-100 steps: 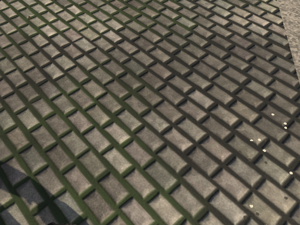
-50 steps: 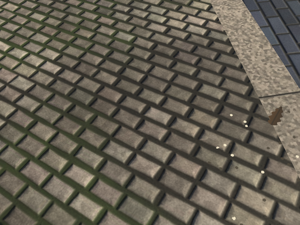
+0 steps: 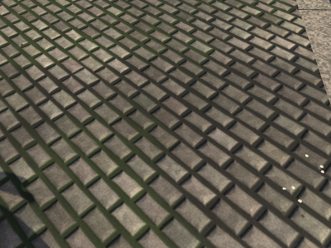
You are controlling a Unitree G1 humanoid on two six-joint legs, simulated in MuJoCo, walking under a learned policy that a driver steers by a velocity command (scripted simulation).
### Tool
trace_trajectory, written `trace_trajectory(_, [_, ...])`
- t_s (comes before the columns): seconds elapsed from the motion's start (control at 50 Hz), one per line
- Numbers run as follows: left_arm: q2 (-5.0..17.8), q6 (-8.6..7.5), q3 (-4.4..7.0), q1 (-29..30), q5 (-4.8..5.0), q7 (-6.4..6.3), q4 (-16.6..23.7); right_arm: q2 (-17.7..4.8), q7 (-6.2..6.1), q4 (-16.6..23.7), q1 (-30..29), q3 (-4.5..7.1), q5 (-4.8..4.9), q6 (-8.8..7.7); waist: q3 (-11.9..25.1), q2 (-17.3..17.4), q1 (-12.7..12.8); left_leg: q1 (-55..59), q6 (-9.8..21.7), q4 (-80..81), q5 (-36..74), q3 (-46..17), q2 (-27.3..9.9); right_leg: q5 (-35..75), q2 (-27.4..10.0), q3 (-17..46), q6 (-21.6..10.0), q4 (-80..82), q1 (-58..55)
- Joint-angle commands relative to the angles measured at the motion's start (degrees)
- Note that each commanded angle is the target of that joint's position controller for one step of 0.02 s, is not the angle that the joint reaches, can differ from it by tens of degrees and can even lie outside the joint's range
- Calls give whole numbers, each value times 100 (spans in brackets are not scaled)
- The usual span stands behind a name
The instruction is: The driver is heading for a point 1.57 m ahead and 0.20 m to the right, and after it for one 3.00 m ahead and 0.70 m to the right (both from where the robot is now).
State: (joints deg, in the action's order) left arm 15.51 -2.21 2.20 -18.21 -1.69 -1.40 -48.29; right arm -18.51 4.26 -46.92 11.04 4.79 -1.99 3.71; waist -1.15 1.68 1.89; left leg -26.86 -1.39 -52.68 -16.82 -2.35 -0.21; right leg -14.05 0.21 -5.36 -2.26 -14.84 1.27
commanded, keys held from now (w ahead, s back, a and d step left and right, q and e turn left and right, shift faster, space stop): w+q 0.08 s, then w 0.06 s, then w+e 0.86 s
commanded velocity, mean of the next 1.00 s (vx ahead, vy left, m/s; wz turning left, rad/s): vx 0.46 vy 0.00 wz -0.20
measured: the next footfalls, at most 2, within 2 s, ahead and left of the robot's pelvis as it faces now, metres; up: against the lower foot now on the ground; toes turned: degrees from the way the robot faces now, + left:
left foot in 0.20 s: +0.17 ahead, +0.16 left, +0.00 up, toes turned +9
right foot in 0.72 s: +0.48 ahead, +0.03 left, +0.00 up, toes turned -11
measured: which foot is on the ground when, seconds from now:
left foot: up 0.00-0.18, down 0.20-0.74, up 0.76-1.00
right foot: down 0.00-0.22, up 0.24-0.70, down 0.72-1.00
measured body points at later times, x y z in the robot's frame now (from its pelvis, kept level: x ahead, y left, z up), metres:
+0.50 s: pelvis +0.21 +0.10 +0.00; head +0.23 +0.12 +0.44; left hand +0.27 +0.36 -0.15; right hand +0.24 -0.16 -0.13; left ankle +0.13 +0.15 -0.75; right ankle +0.30 -0.05 -0.67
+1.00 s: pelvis +0.48 +0.06 -0.01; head +0.51 +0.05 +0.44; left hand +0.58 +0.33 -0.13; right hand +0.57 -0.22 -0.12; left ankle +0.64 +0.22 -0.68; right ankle +0.44 +0.04 -0.75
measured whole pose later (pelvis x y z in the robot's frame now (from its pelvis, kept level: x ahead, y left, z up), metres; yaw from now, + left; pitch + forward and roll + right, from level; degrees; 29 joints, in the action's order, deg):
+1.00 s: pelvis +0.48 +0.06 -0.01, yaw -17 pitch +1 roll +0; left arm 15.9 -2.7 3.8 -19.9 0.0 0.5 -52.5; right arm -15.2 0.8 -43.4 6.7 1.1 -2.7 -1.8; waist -3.2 1.4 1.8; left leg -37.2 -2.9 -55.1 -11.0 -3.3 -7.9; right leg -11.8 9.5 3.3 -8.5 -18.2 6.2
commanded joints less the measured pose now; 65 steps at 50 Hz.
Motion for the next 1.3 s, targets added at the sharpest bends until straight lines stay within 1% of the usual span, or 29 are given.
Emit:
trace_trajectory(0.02, [946,-148,252,-232,-9,33,140,-304,73,715,-1029,11,7,-151,-537,-810,290,-1244,53,474,116,187,-167,-634,-1646,1130,-817,836,-469])
trace_trajectory(0.14, [1012,-187,280,-442,-10,129,-101,-175,87,983,-1269,-98,-19,-252,-560,-987,191,-14,538,1570,-183,776,-14,886,-1701,430,-685,340,104])
trace_trajectory(0.18, [959,-149,221,-375,82,164,-224,-109,-46,633,-256,-80,-68,-362,-159,-664,-401,1700,795,2342,300,878,362,2680,-1539,39,-575,-773,668])
trace_trajectory(0.2, [833,-147,152,-376,103,183,-228,-367,-151,238,759,34,-125,-445,487,-173,-821,3120,893,2591,309,678,347,2903,-1170,-338,-417,-2046,1214])
trace_trajectory(0.22, [337,-151,-20,-266,163,248,109,-1009,-275,140,1759,174,-229,-505,1337,1089,-1246,4735,1300,3315,-1535,-1749,-1551,474,-582,-566,-85,-4148,2877])
trace_trajectory(0.24, [520,-137,64,-194,90,228,154,-1409,-335,116,1708,227,-56,-512,1334,1239,-1059,4315,1551,4166,-1141,-3659,-2443,-1530,45,282,-78,-5271,3654])
trace_trajectory(0.26, [774,-115,150,-10,103,210,123,-1184,-381,157,1229,166,7,-517,608,497,-877,3684,1453,3959,-652,-2722,-2266,-1184,-209,987,-204,-5625,3829])
trace_trajectory(0.28, [685,-146,131,-43,177,266,39,-771,-383,203,764,44,9,-552,157,265,-594,2995,1273,4002,-115,-1863,-1953,-704,-387,1056,-256,-5373,3614])
trace_trajectory(0.3, [602,-126,136,-208,183,287,-103,-435,-375,238,406,-59,19,-603,-83,237,-340,2595,1013,4171,326,-1196,-1609,-407,-522,969,-250,-5032,3373])
trace_trajectory(0.34, [484,27,135,-494,23,325,-347,-171,-401,206,225,-160,56,-739,-171,473,-149,2291,771,4339,1163,-422,-1239,-8,-521,874,-143,-4911,3056])
trace_trajectory(0.46, [214,129,134,315,56,450,-145,-52,-430,-154,818,-198,83,-927,-454,311,-165,2430,622,4523,2792,604,-1127,931,-416,719,-23,-4648,3898])
trace_trajectory(0.6, [-56,87,-72,1635,0,546,405,-96,-578,-569,1323,-256,97,-908,-651,180,-356,3002,589,4310,4570,1319,-1202,1351,-138,-200,-211,-2440,3544])
trace_trajectory(0.68, [261,122,35,710,-15,452,229,-489,-721,-632,1212,-179,54,-787,97,482,172,3491,485,2490,7429,1552,-1403,374,484,-501,-753,-2196,2226])
trace_trajectory(0.72, [647,49,244,-645,-68,357,-155,-633,-663,-495,942,-134,42,-716,793,261,842,2622,556,133,5954,1555,-1313,160,558,-46,-1173,-1408,418])
trace_trajectory(0.74, [1132,67,399,-924,-80,254,-204,-264,-585,-325,1024,-207,8,-760,1157,-627,757,1261,507,-1729,1880,1554,-768,-214,-715,1583,-1550,-1297,-750])
trace_trajectory(0.76, [1568,125,515,-575,10,256,-46,-29,-473,100,1067,-225,106,-804,1482,-1484,324,-1078,263,-3511,-1559,677,482,-102,-1923,4886,-2608,-566,-1923])
trace_trajectory(0.78, [1354,140,500,-466,171,241,-86,-297,-447,191,476,-205,38,-892,959,-426,477,-1686,357,-3359,-906,-175,14,-194,-1848,4445,-2427,-125,-1540])
trace_trajectory(0.82, [806,100,367,53,132,189,-74,-298,-429,209,424,-209,108,-996,-111,239,-51,-1307,317,-2293,-178,-74,-421,769,-1467,3279,-1893,179,-22])
trace_trajectory(0.84, [690,45,321,230,143,156,-46,-260,-436,193,459,-217,12,-907,-201,309,-233,-951,211,-1954,-151,-82,-526,1324,-1162,2836,-1726,202,435])
trace_trajectory(0.88, [656,-83,278,277,173,154,-34,-142,-395,192,620,-246,-108,-678,-67,89,-405,-499,12,-1479,-120,10,-596,2074,-826,2310,-1615,258,855])
trace_trajectory(0.92, [833,-154,318,124,178,171,-77,-66,-360,331,393,-266,-103,-568,-70,-63,-396,-533,-128,-976,158,170,-605,2355,-601,2044,-1538,304,1048])
trace_trajectory(1.12, [969,-83,370,-861,95,109,-143,-137,-295,1126,-1585,-352,17,-635,-119,-574,394,-1045,-98,1529,1471,248,-182,2878,-564,2428,-1081,-218,-124])
trace_trajectory(1.16, [1070,-90,397,-668,69,57,-48,-274,-307,1134,-1373,-324,37,-687,-82,-650,197,-461,34,1990,1273,113,-97,3010,-682,2623,-918,-440,-122])
trace_trajectory(1.2, [1191,-134,418,-294,52,71,67,-539,-382,811,-324,-214,51,-750,300,-645,-303,1003,245,2306,856,206,160,3887,-582,2552,-673,-1225,163])
trace_trajectory(1.22, [1128,-178,392,-246,96,122,54,-679,-446,584,493,-145,17,-822,729,-344,-720,2080,410,2657,1016,173,26,3830,-256,2237,-539,-2303,418])
trace_trajectory(1.24, [680,-235,258,-378,140,166,187,-1034,-545,531,1387,-59,-119,-868,1537,223,-988,3325,685,2820,-225,-1089,-1203,2261,81,1849,-426,-3870,1095])
trace_trajectory(1.26, [170,-224,161,-1255,272,183,283,-1554,-549,521,1277,68,-199,-797,1980,1695,-422,4385,1441,3560,-530,-3969,-2554,-1699,1015,1299,-209,-5326,2833])
trace_trajectory(1.28, [659,-148,189,-1186,62,125,58,-1059,-489,529,928,33,-60,-731,1422,846,-334,3769,1531,3784,-1521,-4379,-2400,-1421,508,1385,-292,-5838,3390])
trace_trajectory(1.3, [733,-128,211,-706,18,167,68,-536,-449,594,511,-84,5,-737,620,188,-308,2932,1404,3888,-1473,-3356,-2086,-813,278,1350,-278,-5730,3344])
Keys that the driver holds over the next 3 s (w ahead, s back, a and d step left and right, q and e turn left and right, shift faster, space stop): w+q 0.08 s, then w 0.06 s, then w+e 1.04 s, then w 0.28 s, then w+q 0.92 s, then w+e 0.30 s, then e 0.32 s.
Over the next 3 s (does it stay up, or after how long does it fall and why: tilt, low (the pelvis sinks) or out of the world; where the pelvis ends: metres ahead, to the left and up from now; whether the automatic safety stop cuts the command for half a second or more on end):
stays up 1.48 -0.17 -0.01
